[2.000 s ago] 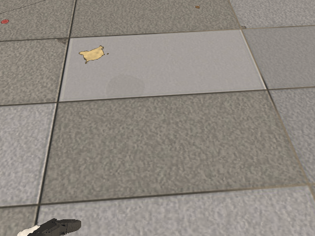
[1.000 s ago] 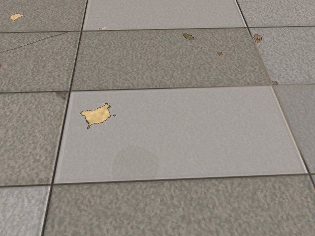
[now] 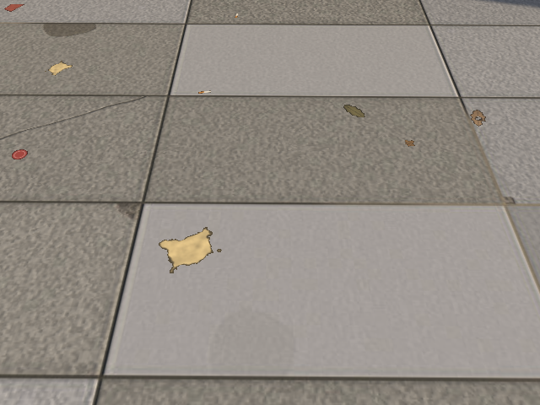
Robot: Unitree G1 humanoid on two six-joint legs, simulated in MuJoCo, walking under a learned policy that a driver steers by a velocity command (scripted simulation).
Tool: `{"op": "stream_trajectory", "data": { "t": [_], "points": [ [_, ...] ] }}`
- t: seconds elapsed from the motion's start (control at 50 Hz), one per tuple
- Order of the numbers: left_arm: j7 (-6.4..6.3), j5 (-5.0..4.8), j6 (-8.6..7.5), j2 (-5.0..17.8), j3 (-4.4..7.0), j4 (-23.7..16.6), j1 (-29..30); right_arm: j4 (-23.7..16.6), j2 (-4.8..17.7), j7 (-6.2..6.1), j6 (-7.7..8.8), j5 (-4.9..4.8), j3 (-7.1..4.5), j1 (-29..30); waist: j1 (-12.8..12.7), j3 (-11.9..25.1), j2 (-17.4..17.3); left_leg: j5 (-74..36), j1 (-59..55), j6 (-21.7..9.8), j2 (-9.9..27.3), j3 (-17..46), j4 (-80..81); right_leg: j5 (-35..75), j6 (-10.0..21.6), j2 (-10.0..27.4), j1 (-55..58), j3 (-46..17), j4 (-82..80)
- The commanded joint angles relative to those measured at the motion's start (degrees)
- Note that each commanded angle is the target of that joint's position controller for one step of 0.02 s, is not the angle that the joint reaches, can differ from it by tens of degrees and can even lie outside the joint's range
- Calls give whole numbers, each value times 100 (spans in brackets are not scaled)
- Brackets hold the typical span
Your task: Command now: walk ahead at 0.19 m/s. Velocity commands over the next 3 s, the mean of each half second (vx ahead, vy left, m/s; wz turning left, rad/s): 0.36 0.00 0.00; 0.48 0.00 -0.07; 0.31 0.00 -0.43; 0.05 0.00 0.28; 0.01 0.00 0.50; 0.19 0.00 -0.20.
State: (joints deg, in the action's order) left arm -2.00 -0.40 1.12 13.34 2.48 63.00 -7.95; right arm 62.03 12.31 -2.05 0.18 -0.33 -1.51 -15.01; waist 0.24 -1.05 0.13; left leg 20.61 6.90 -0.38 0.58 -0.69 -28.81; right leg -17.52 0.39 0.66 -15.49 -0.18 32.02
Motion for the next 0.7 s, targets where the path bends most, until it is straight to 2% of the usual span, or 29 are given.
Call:
{"op": "stream_trajectory", "data": {
  "t": [0.02,0.04,0.06,0.08,0.1,0.12,0.14,0.16,0.18,0.2,0.22,0.24,0.26,0.28,0.3,0.34,0.4,0.48,0.52,0.56,0.58,0.6,0.62,0.64,0.66,0.68,0.7],
  "points": [
    [51,-39,-215,477,91,-351,442,-126,1179,-50,108,-93,-285,-445,193,-823,-1020,2651,703,-994,1357,1865,1816,-797,149,-235,-913,478,881],
    [101,-66,-310,413,78,-404,502,-115,1204,-47,178,-115,-318,-479,201,-1005,-1080,2520,695,-1195,1713,2269,1931,-650,223,-8,-1166,304,1194],
    [152,-104,-395,393,83,-425,480,-132,1098,-36,244,-108,-307,-444,140,-1083,-1031,2140,574,-1245,1829,2330,1890,-723,301,129,-1344,205,1266],
    [196,-140,-467,372,85,-417,384,-172,1020,-13,290,-116,-298,-349,41,-1087,-982,1720,495,-1172,1770,2140,1743,-844,378,194,-1287,191,999],
    [229,-167,-522,353,97,-329,99,-232,984,14,304,-148,-294,-162,-153,-1011,-901,1399,658,-1012,1574,1770,1520,-710,440,150,-741,294,365],
    [238,-169,-545,391,149,-100,-430,-311,958,45,300,-160,-287,47,-399,-829,-765,1001,1110,-823,1232,1307,1188,-289,434,-62,301,482,-241],
    [231,-120,-542,556,240,132,-1018,-415,930,65,324,-140,-274,214,-605,-573,-470,96,1554,-641,852,847,483,112,416,-116,1241,308,-434],
    [213,-90,-568,1048,387,271,-1761,-579,617,76,371,-104,-184,350,-832,-243,843,-436,2393,-220,121,-75,-1459,-468,851,889,2083,-1448,-1289],
    [300,-65,-632,1398,415,371,-2395,-805,434,48,471,-97,-145,416,-935,186,1882,1110,3379,-48,-408,11,-3149,-798,1620,2020,2742,-3868,-2224],
    [304,-2,-729,1004,253,275,-1935,-814,631,76,540,-230,-207,438,-616,-75,1073,1118,3852,-173,-52,607,-4105,-932,1676,2226,2510,-3958,-2176],
    [309,-14,-788,720,167,110,-1510,-778,649,137,593,-289,-213,404,-432,-332,722,572,4030,-331,211,657,-4355,-701,1468,2010,2264,-3231,-2113],
    [333,-10,-810,624,117,2,-1251,-730,645,154,629,-260,-234,372,-302,-374,468,6,4019,-426,434,556,-4212,-426,1259,1765,2089,-2593,-2158],
    [347,-5,-806,538,67,-68,-1117,-729,719,159,637,-207,-289,448,-236,-460,367,-419,3930,-441,593,486,-3878,199,1102,1585,1915,-2065,-2215],
    [339,20,-771,403,12,-66,-1168,-727,746,183,615,-163,-329,479,-209,-414,417,-679,3671,-413,668,386,-3606,782,971,1361,1777,-1572,-2261],
    [311,40,-736,377,-10,-40,-1326,-727,662,215,580,-146,-333,487,-208,-358,493,-816,3525,-351,679,279,-3376,1265,937,1249,1741,-1271,-2289],
    [226,53,-690,515,-12,-4,-1582,-831,492,244,508,-106,-311,754,-239,-370,400,-1067,3582,-169,650,104,-2911,1927,1011,1193,1728,-951,-2379],
    [123,71,-638,703,8,-78,-1623,-1152,309,261,476,-96,-220,1541,-347,-568,334,-1663,3483,-10,536,-33,-1665,2042,1015,1115,1419,-616,-2578],
    [89,9,-618,750,55,-32,-1969,-1403,340,362,485,-139,-151,2240,-488,-777,426,-2253,3031,-70,322,-220,-661,1915,1005,1154,1331,-323,-2766],
    [81,-39,-593,743,86,1,-2038,-1523,401,425,508,-157,-145,2419,-428,-844,423,-2229,3039,-210,319,-135,-386,2158,962,1317,1678,-263,-2657],
    [76,-44,-554,824,141,-36,-1935,-1567,555,476,542,-158,-193,2318,-229,-668,458,-1979,2739,-384,218,-153,-196,3033,863,1438,2059,-160,-2280],
    [75,-33,-529,910,176,-76,-1851,-1527,696,479,550,-149,-258,2050,-37,-407,568,-1818,2268,-477,66,-244,-216,4030,803,1465,2185,-112,-1907],
    [74,-12,-485,965,203,-110,-1761,-1386,881,460,545,-144,-362,1479,290,11,680,-1673,1492,-595,-135,-374,-273,5065,721,1403,2205,-8,-1204],
    [76,15,-437,897,177,-161,-1682,-1077,1104,422,520,-155,-502,485,766,577,660,-1672,214,-748,-269,-449,-247,5416,559,1153,1834,169,-47],
    [90,95,-426,711,91,-295,-1711,-847,1457,362,491,-92,-611,-551,1078,1311,162,-1287,-1601,-1080,709,726,-374,3788,399,859,445,285,1743],
    [169,41,-550,-212,-144,-331,-2462,-694,1765,393,482,-13,-643,-980,557,2275,-1495,459,-3182,-2038,2123,3835,629,-710,53,-370,-1546,38,3875],
    [207,-111,-732,280,-31,-340,-1955,-706,1262,409,509,-52,-485,-759,729,1999,-1108,889,-2909,-1832,2027,4488,1353,-1404,191,-262,-2162,-798,4669],
    [217,-265,-840,617,70,-581,-1384,-786,1054,401,562,-68,-413,-179,574,1067,-954,461,-2116,-1568,1900,3595,1424,-1018,299,28,-2628,-656,4846]
  ]
}}
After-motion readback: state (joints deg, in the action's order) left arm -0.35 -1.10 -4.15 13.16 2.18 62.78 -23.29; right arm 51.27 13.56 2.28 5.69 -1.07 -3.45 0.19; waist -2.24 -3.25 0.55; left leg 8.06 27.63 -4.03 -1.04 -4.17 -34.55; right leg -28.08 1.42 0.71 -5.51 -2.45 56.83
